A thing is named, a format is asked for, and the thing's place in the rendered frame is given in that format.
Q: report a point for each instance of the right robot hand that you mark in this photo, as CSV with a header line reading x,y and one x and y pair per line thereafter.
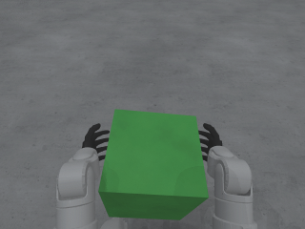
x,y
214,139

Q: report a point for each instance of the left robot thigh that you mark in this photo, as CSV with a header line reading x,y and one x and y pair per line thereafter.
x,y
115,224

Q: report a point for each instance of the carton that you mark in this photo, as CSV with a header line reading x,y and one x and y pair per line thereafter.
x,y
153,167

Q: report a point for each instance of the robot right forearm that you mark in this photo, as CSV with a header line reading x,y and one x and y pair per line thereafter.
x,y
233,190

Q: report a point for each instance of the left robot hand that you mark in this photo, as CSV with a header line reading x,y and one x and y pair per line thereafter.
x,y
91,142

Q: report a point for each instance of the robot left forearm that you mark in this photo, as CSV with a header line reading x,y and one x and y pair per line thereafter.
x,y
75,191

